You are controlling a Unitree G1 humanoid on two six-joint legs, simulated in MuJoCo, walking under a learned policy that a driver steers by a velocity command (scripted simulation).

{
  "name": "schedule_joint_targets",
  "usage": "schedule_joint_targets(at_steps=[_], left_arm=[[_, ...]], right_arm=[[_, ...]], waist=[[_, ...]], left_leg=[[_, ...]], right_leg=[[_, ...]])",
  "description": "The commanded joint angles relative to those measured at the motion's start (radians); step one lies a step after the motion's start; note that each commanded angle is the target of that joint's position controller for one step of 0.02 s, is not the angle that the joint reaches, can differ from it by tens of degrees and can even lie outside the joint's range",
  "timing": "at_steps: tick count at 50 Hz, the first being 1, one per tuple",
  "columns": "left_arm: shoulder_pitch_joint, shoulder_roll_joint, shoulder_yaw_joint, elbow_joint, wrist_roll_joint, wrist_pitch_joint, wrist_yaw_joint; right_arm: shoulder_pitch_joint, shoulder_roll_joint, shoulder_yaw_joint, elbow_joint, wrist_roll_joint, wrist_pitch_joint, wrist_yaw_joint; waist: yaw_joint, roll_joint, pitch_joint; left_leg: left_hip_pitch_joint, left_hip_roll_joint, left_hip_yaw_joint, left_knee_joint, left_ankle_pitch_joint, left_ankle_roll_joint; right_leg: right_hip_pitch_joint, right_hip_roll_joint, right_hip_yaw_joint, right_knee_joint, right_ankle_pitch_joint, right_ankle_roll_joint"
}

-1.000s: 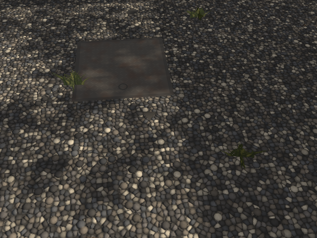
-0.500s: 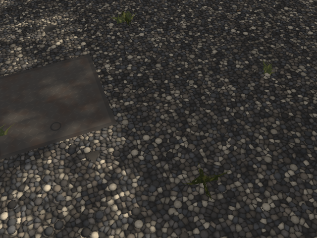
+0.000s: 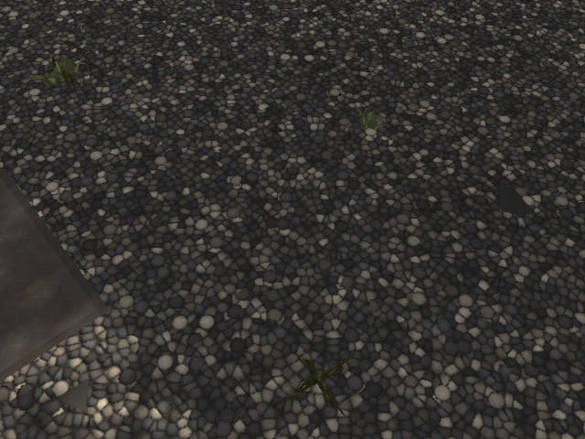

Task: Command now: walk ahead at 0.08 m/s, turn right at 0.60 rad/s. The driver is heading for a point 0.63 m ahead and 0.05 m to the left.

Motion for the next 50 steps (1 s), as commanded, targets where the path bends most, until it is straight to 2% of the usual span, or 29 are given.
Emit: schedule_joint_targets(at_steps=[1,3,6,8,9,10,11,12,13,14,15,16,18,20,22,23,24,25,26,27,28,29,30,33,41,50], left_arm=[[0.044,0.043,0.006,-0.072,0.005,-0.006,-0.007],[0.028,0.043,0.002,-0.076,0.008,-0.005,-0.017],[0.019,0.051,0.001,-0.077,0.013,-0.003,-0.031],[0.063,0.046,0.002,-0.053,0.019,-0.005,-0.041],[0.076,0.065,0.007,-0.046,0.025,-0.005,-0.041],[0.077,0.128,0.019,-0.056,0.030,-0.004,-0.033],[0.005,0.189,0.019,-0.097,0.039,-0.001,-0.021],[0.026,0.162,0.016,-0.091,0.063,-0.019,-0.026],[-0.012,0.137,0.007,-0.081,0.066,-0.038,-0.029],[-0.059,0.119,0.003,-0.073,0.054,-0.052,-0.030],[-0.089,0.095,-0.005,-0.071,0.043,-0.061,-0.029],[-0.108,0.076,-0.014,-0.064,0.039,-0.065,-0.027],[-0.121,0.048,-0.024,-0.050,0.039,-0.066,-0.027],[-0.104,0.052,-0.021,-0.029,0.037,-0.062,-0.028],[-0.089,0.061,-0.020,-0.007,0.035,-0.056,-0.028],[-0.098,0.054,-0.023,0.001,0.030,-0.053,-0.028],[-0.102,0.045,-0.028,0.014,0.021,-0.052,-0.029],[-0.074,0.035,-0.031,0.030,0.019,-0.056,-0.030],[-0.045,0.022,-0.036,0.037,0.036,-0.064,-0.034],[-0.005,0.019,-0.032,0.045,0.041,-0.069,-0.038],[-0.066,0.042,-0.030,0.055,0.046,-0.067,-0.035],[-0.103,0.048,-0.025,0.054,0.038,-0.061,-0.031],[-0.112,0.036,-0.026,0.060,0.035,-0.054,-0.025],[-0.097,0.027,-0.023,0.088,0.035,-0.044,-0.019],[-0.071,0.021,-0.019,0.184,0.030,-0.052,-0.016],[-0.045,0.026,-0.024,0.274,0.026,-0.054,-0.007]], right_arm=[[-0.040,-0.181,-0.048,-0.061,0.008,-0.002,-0.013],[-0.045,-0.192,-0.050,-0.056,0.013,0.009,-0.010],[-0.025,-0.210,-0.052,-0.037,0.030,0.020,0.003],[-0.030,-0.206,-0.046,-0.022,0.048,0.029,0.008],[0.010,-0.178,-0.038,-0.001,0.054,0.031,0.012],[0.050,-0.115,-0.018,0.004,0.033,0.027,0.022],[0.048,-0.079,-0.004,-0.025,-0.004,0.019,0.030],[-0.028,-0.158,-0.028,-0.035,0.007,0.019,0.017],[-0.022,-0.181,-0.040,-0.027,0.028,0.026,0.013],[0.014,-0.171,-0.044,-0.002,0.031,0.033,0.008],[0.036,-0.172,-0.048,0.020,0.023,0.040,0.002],[0.053,-0.167,-0.048,0.030,0.018,0.044,0.000],[0.066,-0.131,-0.037,0.038,0.025,0.041,0.002],[0.026,-0.106,-0.022,0.030,0.027,0.039,0.003],[0.020,-0.116,-0.018,0.029,0.032,0.039,0.006],[0.039,-0.117,-0.017,0.037,0.032,0.038,0.008],[0.064,-0.112,-0.013,0.050,0.026,0.035,0.011],[0.079,-0.132,-0.013,0.058,0.012,0.033,0.013],[0.093,-0.191,-0.021,0.061,0.002,0.032,0.009],[0.061,-0.224,-0.032,0.078,0.017,0.033,0.011],[0.041,-0.165,-0.021,0.073,0.022,0.030,0.018],[0.037,-0.141,-0.013,0.080,0.015,0.024,0.019],[0.030,-0.142,-0.011,0.087,0.011,0.018,0.017],[0.049,-0.130,-0.004,0.114,0.014,0.005,0.010],[0.058,-0.125,0.006,0.157,0.017,0.011,-0.003],[0.074,-0.112,0.013,0.198,0.018,0.015,-0.005]], waist=[[0.006,0.156,-0.204],[0.003,0.161,-0.198],[0.001,0.165,-0.180],[0.036,0.156,-0.176],[0.038,0.135,-0.170],[0.008,-0.034,-0.177],[-0.034,-0.260,-0.149],[0.045,-0.188,-0.163],[0.019,-0.149,-0.138],[-0.005,-0.131,-0.131],[-0.013,-0.128,-0.132],[-0.026,-0.118,-0.136],[-0.037,-0.099,-0.157],[-0.006,-0.106,-0.158],[0.008,-0.113,-0.163],[-0.006,-0.108,-0.160],[-0.029,-0.093,-0.150],[-0.028,-0.062,-0.154],[0.005,0.025,-0.162],[0.058,0.142,-0.148],[0.012,0.125,-0.121],[0.003,0.112,-0.103],[0.002,0.110,-0.093],[-0.004,0.089,-0.083],[-0.012,0.034,-0.069],[-0.007,0.030,-0.062]], left_leg=[[0.165,0.285,-0.178,-0.173,0.147,0.220],[0.134,0.278,-0.145,-0.179,0.103,0.214],[0.149,0.284,-0.136,-0.156,0.046,0.200],[0.128,0.263,-0.112,-0.088,0.013,0.155],[0.081,0.233,-0.088,-0.035,-0.037,0.099],[-0.019,0.152,0.004,0.138,-0.179,0.001],[-0.202,0.026,0.055,0.302,-0.476,-0.086],[-0.178,0.034,-0.058,0.471,-0.522,-0.093],[-0.178,0.040,-0.088,0.545,-0.473,-0.089],[-0.181,0.046,-0.100,0.562,-0.417,-0.089],[-0.174,0.048,-0.104,0.574,-0.371,-0.096],[-0.143,0.046,-0.108,0.587,-0.334,-0.106],[-0.080,0.046,-0.101,0.496,-0.292,-0.114],[-0.031,0.041,-0.089,0.361,-0.294,-0.114],[0.019,0.033,-0.082,0.254,-0.288,-0.108],[0.063,0.028,-0.075,0.163,-0.231,-0.099],[0.133,0.022,-0.068,0.016,-0.093,-0.084],[0.213,0.042,-0.103,-0.042,0.044,-0.066],[0.277,0.116,-0.174,-0.020,0.228,-0.038],[0.215,0.121,-0.158,0.020,0.113,0.007],[0.131,0.100,-0.160,-0.010,-0.032,0.015],[0.102,0.091,-0.156,-0.029,-0.090,0.002],[0.090,0.082,-0.149,-0.036,-0.097,-0.011],[0.103,0.068,-0.134,-0.032,-0.100,-0.027],[0.129,0.051,-0.124,-0.027,-0.108,-0.019],[0.135,0.034,-0.112,-0.029,-0.093,-0.017]], right_leg=[[0.062,-0.042,-0.002,-0.110,0.075,-0.007],[0.136,-0.031,-0.021,-0.199,0.092,-0.021],[0.207,-0.005,-0.047,-0.343,0.098,-0.049],[0.326,0.026,-0.078,-0.551,0.201,-0.087],[0.411,0.029,-0.056,-0.649,0.259,-0.115],[0.504,-0.120,0.145,-0.748,0.416,-0.167],[0.505,-0.316,0.370,-0.761,0.590,-0.310],[0.385,-0.344,0.377,-0.782,0.531,-0.390],[0.363,-0.284,0.303,-0.785,0.506,-0.361],[0.366,-0.228,0.235,-0.776,0.491,-0.310],[0.368,-0.204,0.195,-0.765,0.533,-0.281],[0.354,-0.190,0.165,-0.751,0.626,-0.276],[0.362,-0.158,0.117,-0.728,0.679,-0.267],[0.387,-0.158,0.123,-0.709,0.670,-0.275],[0.403,-0.176,0.162,-0.700,0.648,-0.289],[0.396,-0.170,0.167,-0.689,0.619,-0.280],[0.373,-0.152,0.160,-0.680,0.562,-0.252],[0.343,-0.124,0.158,-0.680,0.467,-0.208],[0.299,-0.068,0.120,-0.643,0.353,-0.160],[0.310,-0.004,0.056,-0.670,0.271,-0.123],[0.364,0.011,0.035,-0.654,0.253,-0.097],[0.375,0.010,0.031,-0.641,0.259,-0.095],[0.381,0.004,0.034,-0.638,0.284,-0.099],[0.379,0.001,0.040,-0.649,0.312,-0.105],[0.366,0.005,0.028,-0.665,0.319,-0.087],[0.372,0.005,0.019,-0.670,0.325,-0.082]])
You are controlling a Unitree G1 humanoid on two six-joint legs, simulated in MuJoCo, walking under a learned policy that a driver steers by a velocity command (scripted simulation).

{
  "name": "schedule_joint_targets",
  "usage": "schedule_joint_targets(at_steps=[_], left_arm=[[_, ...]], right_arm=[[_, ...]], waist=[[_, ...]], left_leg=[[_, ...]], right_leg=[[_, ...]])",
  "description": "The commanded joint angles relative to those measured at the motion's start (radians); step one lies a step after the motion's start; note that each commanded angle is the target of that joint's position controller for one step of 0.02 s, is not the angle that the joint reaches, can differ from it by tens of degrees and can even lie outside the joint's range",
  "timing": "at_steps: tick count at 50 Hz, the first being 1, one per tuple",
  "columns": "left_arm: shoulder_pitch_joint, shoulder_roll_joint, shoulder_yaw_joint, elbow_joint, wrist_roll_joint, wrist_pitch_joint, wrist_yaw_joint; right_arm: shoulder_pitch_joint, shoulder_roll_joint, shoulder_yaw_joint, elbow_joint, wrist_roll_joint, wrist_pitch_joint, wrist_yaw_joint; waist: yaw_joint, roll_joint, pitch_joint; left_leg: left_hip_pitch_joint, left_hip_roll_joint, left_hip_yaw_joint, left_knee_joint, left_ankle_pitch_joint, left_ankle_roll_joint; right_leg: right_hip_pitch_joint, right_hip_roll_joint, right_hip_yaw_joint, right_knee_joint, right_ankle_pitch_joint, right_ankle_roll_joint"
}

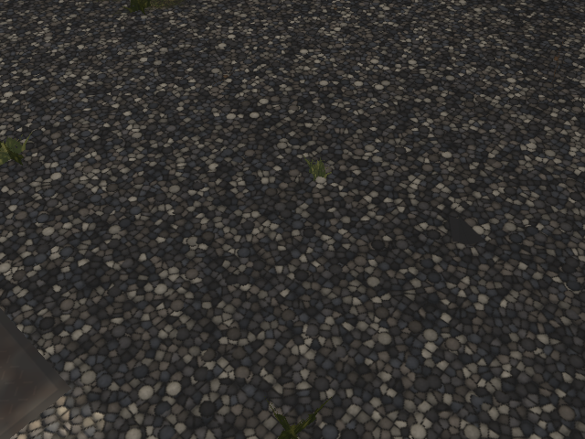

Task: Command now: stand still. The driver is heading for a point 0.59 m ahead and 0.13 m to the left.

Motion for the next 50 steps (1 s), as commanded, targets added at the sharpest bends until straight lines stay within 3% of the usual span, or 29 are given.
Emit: schedule_joint_targets(at_steps=[1,14,16,18,20,22,23,25,26,27,28,29,30,31,32,33,35,38,40,44,46,47,48,49,50], left_arm=[[-0.008,0.107,0.017,-0.017,-0.001,-0.011,0.005],[0.009,0.092,0.004,0.063,-0.004,-0.009,0.009],[0.034,0.090,0.005,0.081,-0.012,-0.006,0.011],[0.022,0.098,0.009,0.070,-0.017,-0.013,0.012],[-0.002,0.069,0.004,0.054,-0.019,-0.042,0.003],[-0.016,0.033,-0.002,0.041,-0.026,-0.071,-0.015],[-0.015,0.038,-0.001,0.040,-0.029,-0.080,-0.023],[0.062,0.027,-0.001,0.065,-0.038,-0.091,-0.030],[0.140,0.042,0.007,0.101,-0.037,-0.093,-0.028],[0.233,0.090,0.023,0.133,-0.030,-0.093,-0.024],[0.374,0.199,0.053,0.167,-0.032,-0.096,-0.026],[0.408,0.198,0.044,0.163,-0.017,-0.111,-0.038],[0.347,0.132,0.023,0.144,-0.010,-0.126,-0.039],[0.301,0.104,0.013,0.123,-0.012,-0.134,-0.042],[0.266,0.105,0.010,0.110,-0.015,-0.134,-0.045],[0.254,0.079,-0.001,0.105,-0.013,-0.129,-0.045],[0.274,0.048,-0.013,0.107,0.001,-0.114,-0.036],[0.250,0.086,-0.012,0.088,0.013,-0.109,-0.016],[0.254,0.118,-0.007,0.080,0.008,-0.114,-0.006],[0.294,0.136,0.002,0.088,-0.010,-0.111,-0.005],[0.270,0.164,0.010,0.072,-0.009,-0.100,-0.001],[0.255,0.178,0.015,0.059,-0.006,-0.090,0.004],[0.234,0.191,0.019,0.044,0.000,-0.077,0.008],[0.222,0.194,0.017,0.023,0.002,-0.075,0.009],[0.274,0.108,-0.008,-0.018,0.018,-0.094,-0.006]], right_arm=[[0.004,-0.114,-0.019,-0.026,0.000,-0.008,-0.004],[0.052,-0.102,-0.012,0.012,0.002,-0.007,-0.010],[0.080,-0.111,-0.017,0.026,0.011,-0.003,-0.015],[0.083,-0.135,-0.026,0.012,0.019,-0.005,-0.019],[0.137,-0.158,-0.037,0.015,0.029,-0.026,-0.015],[0.184,-0.197,-0.055,0.026,0.035,-0.042,-0.010],[0.167,-0.191,-0.055,0.015,0.034,-0.047,-0.008],[0.072,-0.181,-0.053,-0.025,0.041,-0.051,0.000],[0.024,-0.168,-0.050,-0.048,0.045,-0.050,0.004],[-0.007,-0.129,-0.039,-0.068,0.040,-0.056,0.008],[-0.029,-0.068,-0.026,-0.107,0.033,-0.073,0.009],[-0.050,-0.094,-0.032,-0.127,0.039,-0.092,0.006],[-0.025,-0.108,-0.038,-0.119,0.055,-0.104,0.015],[0.002,-0.097,-0.036,-0.103,0.059,-0.111,0.025],[0.002,-0.099,-0.040,-0.099,0.055,-0.115,0.030],[-0.017,-0.106,-0.047,-0.100,0.048,-0.114,0.035],[-0.021,-0.074,-0.046,-0.100,0.047,-0.100,0.050],[-0.129,-0.029,-0.030,-0.156,0.041,-0.080,0.056],[-0.215,-0.013,-0.016,-0.198,0.035,-0.077,0.061],[-0.282,-0.039,-0.016,-0.252,0.036,-0.073,0.083],[-0.248,-0.072,-0.033,-0.264,0.034,-0.076,0.093],[-0.176,-0.101,-0.050,-0.253,0.035,-0.074,0.097],[-0.039,-0.143,-0.075,-0.221,0.039,-0.069,0.098],[0.113,-0.198,-0.108,-0.184,0.042,-0.059,0.087],[0.226,-0.285,-0.132,-0.174,0.033,-0.046,0.066]], waist=[[-0.003,-0.004,-0.027],[0.001,0.000,-0.016],[0.002,0.010,-0.022],[-0.003,0.033,0.060],[-0.023,0.083,0.097],[-0.026,0.176,0.084],[-0.013,0.166,0.091],[0.054,0.154,0.100],[0.091,0.121,0.096],[0.117,0.018,0.062],[0.144,-0.259,0.013],[0.149,-0.269,0.013],[0.099,-0.143,0.046],[0.072,-0.107,0.044],[0.054,-0.075,0.051],[0.049,-0.068,0.056],[0.046,-0.096,0.040],[0.050,-0.075,0.081],[0.067,-0.079,0.099],[0.060,-0.076,0.115],[0.012,-0.104,0.053],[-0.033,-0.130,-0.005],[-0.105,-0.142,-0.088],[-0.181,-0.118,-0.164],[-0.152,0.104,-0.291]], left_leg=[[-0.038,0.035,-0.036,-0.099,0.088,0.024],[-0.040,0.023,-0.029,-0.102,0.100,0.023],[-0.051,0.004,-0.021,-0.102,-0.175,0.043],[-0.117,0.038,-0.084,-0.129,-0.454,0.088],[-0.088,0.131,-0.225,-0.188,-0.533,0.146],[-0.044,0.276,-0.430,-0.291,-0.566,0.226],[-0.077,0.301,-0.460,-0.310,-0.542,0.239],[-0.178,0.250,-0.356,-0.272,-0.459,0.196],[-0.256,0.180,-0.261,-0.205,-0.373,0.154],[-0.340,0.099,-0.144,-0.015,-0.222,0.104],[-0.514,-0.033,0.045,0.327,-0.150,0.033],[-0.648,-0.046,-0.025,0.559,-0.286,0.033],[-0.723,0.008,-0.091,0.691,-0.236,0.055],[-0.746,0.041,-0.094,0.725,-0.147,0.075],[-0.764,0.067,-0.091,0.709,-0.070,0.085],[-0.743,0.088,-0.091,0.668,-0.010,0.087],[-0.675,0.089,-0.065,0.608,0.066,0.073],[-0.596,0.061,-0.035,0.409,0.191,0.045],[-0.500,0.044,0.022,0.263,0.280,0.044],[-0.447,0.024,0.053,0.137,0.284,0.096],[-0.363,-0.026,0.097,0.135,0.215,0.136],[-0.278,-0.060,0.119,0.151,0.171,0.154],[-0.111,-0.096,0.129,0.134,0.163,0.179],[0.146,-0.089,0.063,0.098,0.172,0.215],[0.517,0.156,-0.371,0.072,0.034,0.341]], right_leg=[[0.028,-0.034,0.035,-0.073,0.133,-0.020],[0.024,-0.031,0.022,-0.078,0.130,-0.018],[0.004,0.004,-0.012,-0.053,-0.145,-0.031],[-0.112,0.011,-0.011,-0.019,-0.390,-0.056],[-0.206,0.007,-0.019,0.063,-0.337,-0.062],[-0.241,0.007,-0.059,0.220,-0.183,-0.060],[-0.223,-0.013,-0.044,0.243,-0.179,-0.075],[-0.060,-0.010,-0.060,0.075,-0.187,-0.108],[0.091,0.004,-0.058,-0.035,-0.121,-0.109],[0.223,-0.068,0.069,-0.097,-0.104,-0.118],[0.372,-0.254,0.410,-0.244,-0.230,-0.212],[0.404,-0.383,0.654,-0.305,-0.192,-0.295],[0.409,-0.383,0.597,-0.280,-0.125,-0.287],[0.406,-0.342,0.490,-0.275,-0.067,-0.255],[0.401,-0.322,0.394,-0.285,0.005,-0.222],[0.378,-0.294,0.297,-0.293,0.129,-0.187],[0.329,-0.241,0.148,-0.308,0.268,-0.152],[0.193,-0.204,0.015,-0.363,0.303,-0.147],[0.121,-0.199,-0.048,-0.405,0.295,-0.143],[0.222,-0.247,-0.119,-0.370,0.461,-0.131],[0.304,-0.265,-0.156,-0.237,0.838,-0.109],[0.329,-0.268,-0.173,-0.115,1.018,-0.095],[0.305,-0.259,-0.186,0.070,1.107,-0.079],[0.149,-0.226,-0.190,0.310,1.003,-0.050],[-0.243,-0.095,-0.188,0.716,0.380,0.003]])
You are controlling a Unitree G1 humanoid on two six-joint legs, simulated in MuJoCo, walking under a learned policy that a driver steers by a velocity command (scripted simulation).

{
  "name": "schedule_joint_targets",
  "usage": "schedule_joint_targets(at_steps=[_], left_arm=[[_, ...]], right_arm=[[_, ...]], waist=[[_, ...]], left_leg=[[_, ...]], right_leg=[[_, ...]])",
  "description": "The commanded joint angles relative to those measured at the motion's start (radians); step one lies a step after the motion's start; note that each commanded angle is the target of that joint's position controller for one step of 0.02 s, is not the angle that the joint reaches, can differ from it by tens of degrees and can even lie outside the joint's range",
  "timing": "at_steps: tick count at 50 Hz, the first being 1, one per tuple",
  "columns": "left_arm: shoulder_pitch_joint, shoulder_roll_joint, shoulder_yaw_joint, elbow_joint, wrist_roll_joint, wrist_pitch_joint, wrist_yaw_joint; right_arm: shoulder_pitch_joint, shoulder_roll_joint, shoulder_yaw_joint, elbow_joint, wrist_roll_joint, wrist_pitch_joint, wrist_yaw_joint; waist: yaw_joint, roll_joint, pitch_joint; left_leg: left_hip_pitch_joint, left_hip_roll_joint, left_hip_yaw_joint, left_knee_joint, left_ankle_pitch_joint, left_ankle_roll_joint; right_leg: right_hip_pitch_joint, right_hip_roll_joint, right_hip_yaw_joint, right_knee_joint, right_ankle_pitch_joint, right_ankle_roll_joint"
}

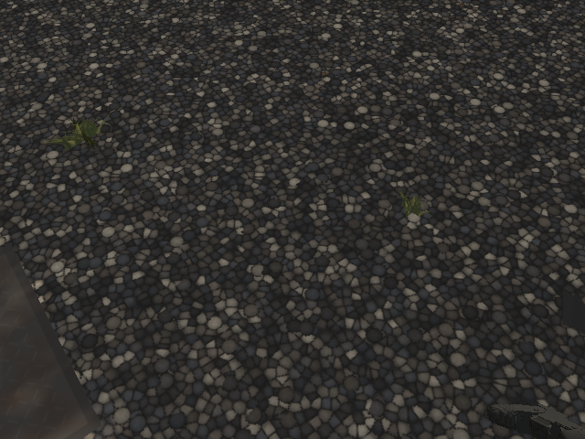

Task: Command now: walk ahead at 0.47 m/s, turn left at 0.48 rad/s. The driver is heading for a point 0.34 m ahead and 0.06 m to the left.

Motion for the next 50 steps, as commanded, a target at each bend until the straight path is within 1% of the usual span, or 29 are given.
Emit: schedule_joint_targets(at_steps=[1,2,3,4,6,9,11,12,14,17,20,21,22,23,24,25,26,27,29,31,34,35,36,37,38,39,40,44,50], left_arm=[[0.033,0.044,-0.015,-0.137,-0.004,-0.069,-0.026],[-0.101,0.135,0.014,-0.176,-0.043,-0.103,-0.037],[-0.165,0.160,0.019,-0.210,-0.057,-0.116,-0.034],[-0.177,0.160,0.026,-0.208,-0.042,-0.117,-0.022],[-0.134,0.157,0.042,-0.214,-0.018,-0.085,-0.009],[-0.190,0.130,0.044,-0.263,0.009,-0.054,-0.001],[-0.274,0.123,0.042,-0.299,0.016,-0.049,0.004],[-0.302,0.107,0.036,-0.308,0.018,-0.052,0.003],[-0.369,0.078,0.023,-0.326,0.014,-0.061,-0.008],[-0.430,0.096,0.022,-0.355,0.001,-0.059,-0.025],[-0.401,0.147,0.036,-0.357,0.015,-0.068,-0.035],[-0.343,0.154,0.039,-0.339,0.021,-0.075,-0.036],[-0.279,0.190,0.047,-0.327,0.035,-0.084,-0.033],[-0.221,0.242,0.052,-0.329,0.055,-0.083,-0.031],[-0.163,0.184,0.045,-0.311,0.033,-0.059,-0.034],[-0.149,0.130,0.030,-0.308,0.001,-0.041,-0.040],[-0.208,0.127,0.027,-0.314,-0.009,-0.026,-0.038],[-0.279,0.111,0.016,-0.324,-0.002,-0.014,-0.037],[-0.385,0.114,0.014,-0.330,0.017,0.006,-0.036],[-0.397,0.122,0.021,-0.319,0.025,0.017,-0.033],[-0.379,0.119,0.021,-0.296,0.001,0.023,-0.025],[-0.367,0.112,0.018,-0.288,-0.005,0.025,-0.024],[-0.338,0.093,0.011,-0.272,-0.005,0.024,-0.025],[-0.328,0.083,0.007,-0.266,0.003,0.023,-0.027],[-0.307,0.082,0.012,-0.270,0.005,0.024,-0.028],[-0.326,0.085,0.012,-0.262,0.013,0.024,-0.024],[-0.319,0.084,0.014,-0.255,0.007,0.023,-0.021],[-0.280,0.085,0.019,-0.213,0.002,0.026,-0.013],[-0.280,0.086,0.025,-0.171,-0.006,0.038,-0.011]], right_arm=[[0.407,-0.284,-0.088,0.030,-0.010,0.017,-0.027],[0.382,-0.216,-0.071,0.034,-0.017,0.005,-0.030],[0.311,-0.179,-0.060,0.022,-0.015,-0.008,-0.029],[0.231,-0.151,-0.050,0.001,-0.018,-0.019,-0.022],[0.155,-0.124,-0.039,-0.030,-0.029,-0.025,-0.023],[0.199,-0.153,-0.044,-0.029,-0.019,-0.026,-0.044],[0.236,-0.178,-0.049,-0.025,-0.027,-0.023,-0.062],[0.254,-0.177,-0.049,-0.021,-0.026,-0.017,-0.067],[0.321,-0.172,-0.049,-0.004,-0.017,-0.003,-0.076],[0.363,-0.161,-0.040,0.017,-0.014,0.011,-0.085],[0.355,-0.149,-0.036,0.018,-0.024,0.022,-0.094],[0.336,-0.139,-0.032,0.014,-0.025,0.024,-0.096],[0.343,-0.122,-0.026,0.004,-0.032,0.022,-0.094],[0.452,-0.086,-0.013,0.005,-0.041,0.012,-0.088],[0.563,-0.077,-0.001,0.039,-0.024,0.010,-0.082],[0.527,-0.161,-0.018,0.041,-0.011,0.023,-0.077],[0.427,-0.180,-0.028,0.020,-0.005,0.045,-0.083],[0.372,-0.168,-0.030,0.012,-0.010,0.069,-0.092],[0.367,-0.121,-0.026,0.013,-0.019,0.105,-0.104],[0.397,-0.073,-0.013,0.038,-0.028,0.105,-0.110],[0.417,-0.068,-0.014,0.066,-0.033,0.096,-0.105],[0.409,-0.071,-0.016,0.069,-0.041,0.095,-0.102],[0.384,-0.089,-0.017,0.057,-0.055,0.095,-0.101],[0.354,-0.129,-0.021,0.035,-0.062,0.094,-0.105],[0.326,-0.172,-0.033,0.047,-0.046,0.091,-0.106],[0.303,-0.123,-0.023,0.046,-0.042,0.081,-0.104],[0.296,-0.099,-0.016,0.054,-0.046,0.069,-0.103],[0.321,-0.099,-0.017,0.079,-0.035,0.033,-0.100],[0.338,-0.092,-0.015,0.110,-0.030,0.038,-0.101]], waist=[[-0.141,0.199,-0.436],[-0.172,0.134,-0.318],[-0.136,0.071,-0.185],[-0.079,-0.034,-0.112],[-0.005,-0.010,-0.074],[0.002,0.020,-0.036],[-0.019,0.034,-0.011],[-0.031,0.038,-0.019],[-0.078,0.053,-0.059],[-0.105,0.081,-0.083],[-0.075,0.092,-0.110],[-0.039,0.088,-0.127],[-0.018,0.049,-0.184],[-0.049,-0.106,-0.316],[-0.028,-0.266,-0.460],[-0.010,-0.169,-0.458],[-0.005,-0.097,-0.333],[-0.019,-0.057,-0.237],[-0.072,-0.112,-0.123],[-0.078,-0.161,-0.121],[-0.092,-0.136,-0.172],[-0.094,-0.125,-0.163],[-0.087,-0.099,-0.140],[-0.067,-0.048,-0.098],[-0.013,0.075,-0.049],[-0.027,0.086,-0.026],[-0.022,0.095,-0.017],[-0.030,0.053,-0.048],[-0.041,0.011,-0.075]], left_leg=[[0.988,0.400,-0.965,-0.292,-0.320,0.335],[0.904,0.355,-0.877,-0.355,-0.332,0.265],[0.734,0.320,-0.714,-0.369,-0.250,0.221],[0.557,0.272,-0.600,-0.387,-0.137,0.194],[0.347,0.205,-0.471,-0.417,-0.024,0.171],[0.209,0.167,-0.382,-0.447,0.049,0.177],[0.180,0.139,-0.308,-0.418,0.271,0.152],[0.173,0.108,-0.257,-0.384,0.366,0.122],[0.195,0.083,-0.221,-0.338,0.403,0.075],[0.299,0.123,-0.278,-0.285,0.329,0.053],[0.435,0.173,-0.354,-0.163,0.363,0.040],[0.451,0.155,-0.353,-0.094,0.393,0.023],[0.418,0.096,-0.329,0.023,0.366,-0.013],[0.226,0.021,-0.307,0.234,0.046,-0.063],[0.075,-0.057,-0.248,0.473,-0.544,-0.124],[0.017,-0.015,-0.273,0.546,-0.622,-0.138],[-0.031,0.014,-0.253,0.593,-0.556,-0.162],[-0.031,0.043,-0.224,0.567,-0.505,-0.176],[0.094,0.086,-0.183,0.370,-0.438,-0.187],[0.230,0.062,-0.126,0.212,-0.386,-0.189],[0.366,0.052,-0.097,-0.016,-0.147,-0.164],[0.406,0.046,-0.089,-0.082,-0.095,-0.148],[0.428,0.075,-0.125,-0.123,-0.060,-0.125],[0.403,0.146,-0.205,-0.178,-0.098,-0.090],[0.249,0.147,-0.220,-0.192,-0.292,-0.056],[0.166,0.128,-0.214,-0.231,-0.391,-0.061],[0.144,0.124,-0.209,-0.244,-0.382,-0.079],[0.221,0.107,-0.180,-0.187,-0.139,-0.107],[0.274,0.095,-0.161,-0.150,0.013,-0.101]], right_leg=[[-0.804,0.128,0.207,0.922,-0.062,-0.012],[-0.912,0.062,0.313,0.962,-0.009,-0.047],[-0.924,0.014,0.290,0.897,0.085,-0.068],[-0.865,-0.026,0.281,0.807,0.144,-0.066],[-0.726,-0.075,0.288,0.692,0.184,-0.049],[-0.706,-0.076,0.248,0.526,0.252,0.005],[-0.711,-0.048,0.217,0.357,0.376,0.033],[-0.674,-0.027,0.204,0.256,0.449,0.034],[-0.600,0.025,0.177,0.103,0.613,0.026],[-0.591,0.049,0.199,0.000,0.667,0.010],[-0.577,0.051,0.227,-0.070,0.568,-0.035],[-0.508,0.052,0.216,-0.130,0.607,-0.059],[-0.356,-0.004,0.249,-0.139,0.881,-0.095],[-0.039,-0.186,0.407,-0.028,1.263,-0.213],[0.139,-0.353,0.610,-0.032,1.306,-0.371],[0.098,-0.351,0.679,-0.075,0.987,-0.365],[-0.020,-0.307,0.647,-0.126,0.741,-0.319],[-0.161,-0.265,0.590,-0.178,0.578,-0.285],[-0.411,-0.174,0.471,-0.267,0.364,-0.223],[-0.497,-0.110,0.368,-0.283,0.383,-0.210],[-0.484,-0.107,0.341,-0.254,0.294,-0.206],[-0.504,-0.092,0.332,-0.250,0.196,-0.181],[-0.538,-0.072,0.326,-0.250,0.080,-0.132],[-0.564,-0.040,0.301,-0.212,0.002,-0.085],[-0.491,0.033,0.221,-0.185,0.053,-0.048],[-0.408,0.042,0.206,-0.138,0.139,-0.030],[-0.374,0.041,0.205,-0.116,0.198,-0.036],[-0.351,0.032,0.209,-0.075,0.390,-0.061],[-0.317,0.029,0.206,-0.043,0.514,-0.058]])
